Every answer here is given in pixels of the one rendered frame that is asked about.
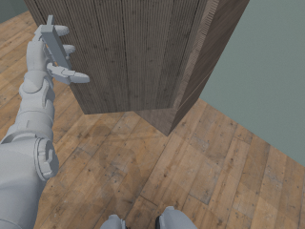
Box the handle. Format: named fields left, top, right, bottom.
left=40, top=14, right=72, bottom=71

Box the cupboard door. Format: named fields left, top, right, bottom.
left=23, top=0, right=208, bottom=115

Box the robot left forearm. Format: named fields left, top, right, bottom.
left=0, top=70, right=55, bottom=144

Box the left robot thigh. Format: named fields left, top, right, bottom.
left=100, top=218, right=127, bottom=229

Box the robot left shin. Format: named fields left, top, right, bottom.
left=108, top=214, right=119, bottom=219

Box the left robot upper arm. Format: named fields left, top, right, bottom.
left=0, top=137, right=59, bottom=229

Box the robot left hand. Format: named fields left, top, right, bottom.
left=26, top=25, right=91, bottom=85

